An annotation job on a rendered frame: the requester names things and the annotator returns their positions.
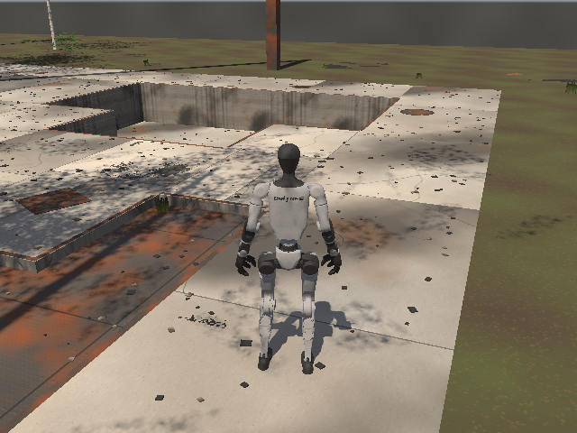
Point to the robot left upper arm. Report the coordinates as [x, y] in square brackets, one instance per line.
[260, 191]

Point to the robot head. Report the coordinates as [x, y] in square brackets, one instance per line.
[288, 155]

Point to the robot right upper arm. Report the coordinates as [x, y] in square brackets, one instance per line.
[317, 191]

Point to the right robot hand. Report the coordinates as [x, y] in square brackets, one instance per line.
[335, 260]

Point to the left robot forearm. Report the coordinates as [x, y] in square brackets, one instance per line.
[246, 241]

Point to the left robot thigh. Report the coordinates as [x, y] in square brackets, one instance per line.
[267, 272]

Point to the right robot forearm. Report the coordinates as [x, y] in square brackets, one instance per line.
[330, 241]

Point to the left robot hand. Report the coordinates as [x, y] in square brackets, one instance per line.
[241, 261]

